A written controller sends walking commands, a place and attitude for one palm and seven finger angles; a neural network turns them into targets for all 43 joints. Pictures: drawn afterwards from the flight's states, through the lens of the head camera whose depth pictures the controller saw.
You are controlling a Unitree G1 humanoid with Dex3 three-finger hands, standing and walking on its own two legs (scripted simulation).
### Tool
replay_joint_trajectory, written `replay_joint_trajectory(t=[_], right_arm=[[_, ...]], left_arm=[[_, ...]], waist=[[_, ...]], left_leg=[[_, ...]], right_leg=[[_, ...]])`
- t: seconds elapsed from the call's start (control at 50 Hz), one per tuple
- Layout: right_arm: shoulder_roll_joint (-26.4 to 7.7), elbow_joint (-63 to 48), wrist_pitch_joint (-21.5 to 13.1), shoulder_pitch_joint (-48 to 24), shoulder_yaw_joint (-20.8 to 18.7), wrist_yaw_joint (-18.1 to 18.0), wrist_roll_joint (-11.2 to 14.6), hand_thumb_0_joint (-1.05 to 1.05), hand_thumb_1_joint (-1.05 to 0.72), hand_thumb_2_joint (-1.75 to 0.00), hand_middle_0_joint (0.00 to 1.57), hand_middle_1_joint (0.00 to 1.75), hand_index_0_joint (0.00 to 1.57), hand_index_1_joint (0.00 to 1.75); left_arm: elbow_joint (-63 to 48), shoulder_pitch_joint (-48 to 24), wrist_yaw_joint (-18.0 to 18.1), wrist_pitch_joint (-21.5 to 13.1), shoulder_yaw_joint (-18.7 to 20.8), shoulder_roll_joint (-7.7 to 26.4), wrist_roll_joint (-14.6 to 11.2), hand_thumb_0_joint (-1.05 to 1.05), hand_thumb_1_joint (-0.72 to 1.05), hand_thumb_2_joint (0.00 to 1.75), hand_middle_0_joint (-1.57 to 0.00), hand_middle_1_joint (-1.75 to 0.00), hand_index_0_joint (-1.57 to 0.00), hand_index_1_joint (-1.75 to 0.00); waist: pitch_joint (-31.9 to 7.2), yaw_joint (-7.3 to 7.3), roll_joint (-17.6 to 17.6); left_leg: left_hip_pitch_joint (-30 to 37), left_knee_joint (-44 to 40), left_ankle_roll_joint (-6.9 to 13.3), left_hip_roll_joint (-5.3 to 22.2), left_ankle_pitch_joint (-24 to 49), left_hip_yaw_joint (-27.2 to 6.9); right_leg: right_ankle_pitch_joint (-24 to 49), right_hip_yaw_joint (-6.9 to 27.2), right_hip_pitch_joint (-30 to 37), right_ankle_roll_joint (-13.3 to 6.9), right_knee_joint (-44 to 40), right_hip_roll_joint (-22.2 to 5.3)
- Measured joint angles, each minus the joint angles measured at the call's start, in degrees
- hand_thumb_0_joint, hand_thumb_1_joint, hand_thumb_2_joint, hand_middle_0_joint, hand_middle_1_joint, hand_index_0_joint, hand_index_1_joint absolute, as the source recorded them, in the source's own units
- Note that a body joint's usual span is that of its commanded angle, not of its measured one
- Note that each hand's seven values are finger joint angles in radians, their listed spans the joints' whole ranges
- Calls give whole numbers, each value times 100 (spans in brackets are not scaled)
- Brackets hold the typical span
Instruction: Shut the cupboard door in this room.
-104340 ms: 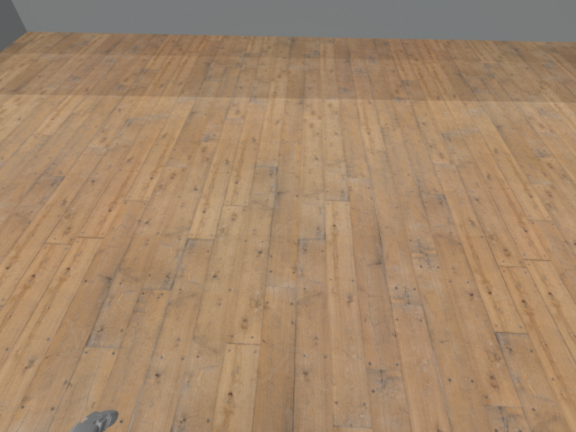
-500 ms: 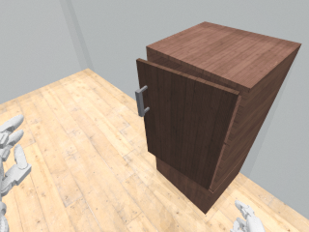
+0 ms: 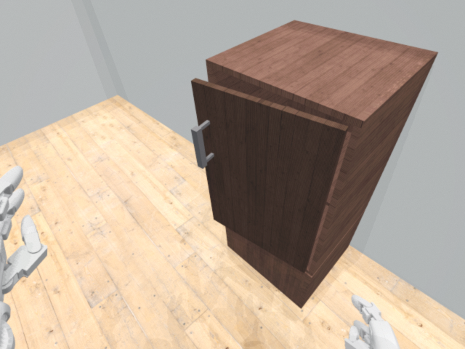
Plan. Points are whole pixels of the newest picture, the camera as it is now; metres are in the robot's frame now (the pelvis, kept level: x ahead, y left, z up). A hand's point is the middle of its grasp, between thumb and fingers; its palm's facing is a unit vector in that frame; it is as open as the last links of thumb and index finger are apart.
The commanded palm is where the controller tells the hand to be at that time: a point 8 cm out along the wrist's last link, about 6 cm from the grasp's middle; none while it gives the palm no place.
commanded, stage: step back with the hand held close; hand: left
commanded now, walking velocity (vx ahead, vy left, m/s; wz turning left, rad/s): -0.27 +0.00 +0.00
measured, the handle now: (204, 144) +0.64 +0.15 -0.02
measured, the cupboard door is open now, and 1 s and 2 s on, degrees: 8 8 8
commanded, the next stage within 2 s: stop stepping back and stand still in 1.06 s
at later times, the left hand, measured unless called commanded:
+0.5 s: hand (0, 295) +0.14 +0.30 +0.15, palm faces +0.45 -0.76 -0.47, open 7.4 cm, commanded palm +0.08 +0.32 +0.17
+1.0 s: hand out of the picture +0.03 +0.28 +0.18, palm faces +0.51 -0.72 -0.47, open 7.4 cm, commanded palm -0.06 +0.32 +0.17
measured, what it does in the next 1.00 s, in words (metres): walks backwards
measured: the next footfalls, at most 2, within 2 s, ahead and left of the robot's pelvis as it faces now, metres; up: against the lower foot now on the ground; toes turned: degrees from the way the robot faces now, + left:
right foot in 1.10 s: -0.27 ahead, -0.08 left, +0.00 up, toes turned -6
left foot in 1.32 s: -0.21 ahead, +0.10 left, +0.00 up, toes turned +4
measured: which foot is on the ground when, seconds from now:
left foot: down 0.00-1.00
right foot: down 0.00-0.88, up 0.90-1.00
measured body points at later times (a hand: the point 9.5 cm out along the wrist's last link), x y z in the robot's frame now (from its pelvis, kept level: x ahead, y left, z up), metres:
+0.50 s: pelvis -0.06 +0.03 -0.02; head -0.07 +0.03 +0.43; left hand +0.11 +0.33 +0.17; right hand +0.11 -0.22 -0.09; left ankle -0.01 +0.11 -0.74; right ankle +0.01 -0.12 -0.74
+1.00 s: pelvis -0.17 +0.01 -0.03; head -0.16 +0.03 +0.42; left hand -0.01 +0.32 +0.21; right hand -0.01 -0.23 -0.11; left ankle -0.01 +0.12 -0.74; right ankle -0.16 -0.13 -0.70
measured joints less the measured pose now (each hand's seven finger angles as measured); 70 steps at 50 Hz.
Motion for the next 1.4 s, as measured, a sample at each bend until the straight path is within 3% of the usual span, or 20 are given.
replay_joint_trajectory(t=[0.16, 0.32, 0.52, 0.62, 0.7, 0.8, 0.84, 0.88, 0.92, 0.98, 1.04, 1.1, 1.16, 1.22, 1.26, 1.32, 1.36, 1.4], right_arm=[[-109, -174, 340, -63, -159, -73, 11, 1, -90, -90, 20, 30, 20, 30], [0, -419, 552, -101, -163, -119, 27, 1, -90, -90, 20, 30, 20, 30], [57, -506, 402, 86, -34, -113, 49, 1, -90, -90, 20, 30, 20, 30], [105, -415, 241, 257, 6, -111, 10, 1, -90, -90, 20, 30, 20, 30], [120, -311, 154, 306, -10, -61, -11, 1, -90, -90, 20, 30, 20, 30], [64, -126, 168, 195, -74, 56, -60, 1, -90, -90, 20, 30, 20, 30], [49, -98, 217, 135, -81, 70, -47, 1, -90, -90, 20, 30, 20, 30], [41, -130, 247, 101, -83, 42, -29, 1, -90, -90, 20, 30, 20, 30], [65, -193, 202, 107, -122, -16, -41, 1, -90, -90, 20, 30, 20, 30], [233, -97, 44, 214, -216, -22, -65, 1, -90, -90, 20, 30, 20, 30], [366, 58, -45, 253, -206, 69, -9, 1, -90, -90, 20, 30, 20, 30], [411, 59, -136, 90, -137, 112, -34, 1, -90, -90, 20, 30, 20, 30], [330, 300, -143, -191, -132, 121, -89, 1, -90, -90, 20, 30, 20, 30], [379, 479, -35, -136, -36, 75, -57, 1, -90, -90, 20, 30, 20, 30], [403, 341, 25, -94, 61, 18, -36, 1, -90, -90, 20, 30, 20, 30], [250, 17, -7, -78, 94, -45, -2, 1, -90, -90, 20, 30, 20, 30], [227, -64, -15, -180, 13, -58, 30, 1, -90, -90, 20, 30, 20, 30], [283, -141, 18, -238, 11, -12, 53, 1, -90, -90, 20, 30, 20, 30]], left_arm=[[-419, 345, 59, -59, -31, 194, -2, 1, 89, 90, -21, -30, -22, -30], [-748, 464, 141, -104, 352, 625, -38, 1, 89, 90, -22, -30, -22, -30], [-590, 357, 203, -197, 300, 308, 143, 1, 89, 90, -22, -30, -22, -30], [-749, 108, 227, -332, 338, 245, 273, 1, 89, 90, -22, -30, -22, -30], [-838, -41, 255, -508, 447, 234, 310, 1, 89, 90, -22, -30, -22, -30], [-974, -14, 367, -591, 382, 226, 194, 1, 89, 90, -21, -30, -22, -30], [-1001, 0, 392, -592, 336, 305, 156, 1, 89, 90, -21, -30, -21, -30], [-1004, 50, 400, -591, 340, 390, 134, 1, 89, 90, -21, -30, -22, -30], [-990, 77, 383, -547, 401, 502, 149, 1, 89, 90, -22, -30, -22, -30], [-1146, 67, 334, -490, 566, 791, 80, 1, 89, 90, -22, -30, -22, -30], [-1308, 347, 395, -624, 803, 909, -42, 1, 89, 90, -22, -30, -22, -30], [-1265, 612, 397, -653, 943, 808, -127, 1, 89, 90, -21, -30, -22, -30], [-992, 354, 349, -665, 504, 419, -4, 1, 89, 90, -21, -30, -21, -30], [-851, 201, 342, -537, 156, 305, 114, 1, 89, 90, -21, -30, -22, -30], [-853, 184, 359, -447, 131, 322, 146, 1, 89, 90, -21, -30, -22, -30], [-861, 98, 379, -311, 126, 365, 124, 1, 89, 90, -22, -30, -22, -30], [-855, -14, 388, -229, 139, 454, 95, 1, 89, 90, -22, -30, -22, -30], [-871, 92, 382, -183, 231, 561, 65, 1, 89, 90, -22, -30, -22, -30]], waist=[[84, -174, -193], [31, -265, -389], [25, -216, -467], [148, -207, -506], [173, -200, -498], [159, -218, -565], [212, -270, -619], [255, -330, -599], [329, -444, -425], [300, -542, -272], [7, -405, -377], [-216, -211, -488], [-37, 20, -387], [-195, 186, -747], [-266, 131, -954], [-303, -125, -830], [-198, -278, -837], [-77, -317, -957]], left_leg=[[-455, 154, 111, -149, 25, 110], [-730, 447, 201, -213, 22, 227], [-1225, 1046, 278, -179, 46, 162], [-1454, 1424, 270, -145, 0, 15], [-1676, 1760, 247, -82, -499, 8], [-1936, 1739, 81, -210, -984, -31], [-1985, 1581, 96, -239, -771, -11], [-2055, 1433, 183, -197, -516, -9], [-2122, 1234, 300, -6, 48, -63], [-2184, 819, 252, 301, 1189, -111], [-2325, 638, 125, 377, 1398, 6], [-2632, 596, 66, 387, 1381, 263], [-2784, 1468, -228, 295, 100, 136], [-2536, 2526, -304, -100, -611, 117], [-2077, 2317, -253, -212, -554, 202], [-1092, 867, -116, -177, 287, 216], [-930, 488, 171, -244, -145, 216], [-867, 430, 223, -262, 44, 359]], right_leg=[[-23, 114, -559, 123, 323, -157], [-7, 236, -887, 202, 663, -229], [95, 177, -1272, 215, 1089, -213], [-25, 271, -1383, 195, 1448, -75], [-15, 214, -1519, 112, 1610, -58], [312, 273, -1730, 55, 1363, -114], [367, 281, -1799, 74, 1273, -152], [-109, 281, -1930, 89, 1350, -102], [-676, 293, -2111, 138, 2151, 144], [-1286, 215, -1920, 143, 3402, 474], [-1688, 104, -1174, 54, 2981, 429], [-1751, 73, -328, -75, 1632, 266], [-1377, 172, -348, -132, 1383, 269], [-1092, 377, -352, -70, 1040, 14], [-914, 464, -407, -48, 883, -97], [-836, 371, -567, 27, 940, -41], [-864, 347, -707, 85, 1129, -84], [-702, 464, -689, 86, 1092, -116]])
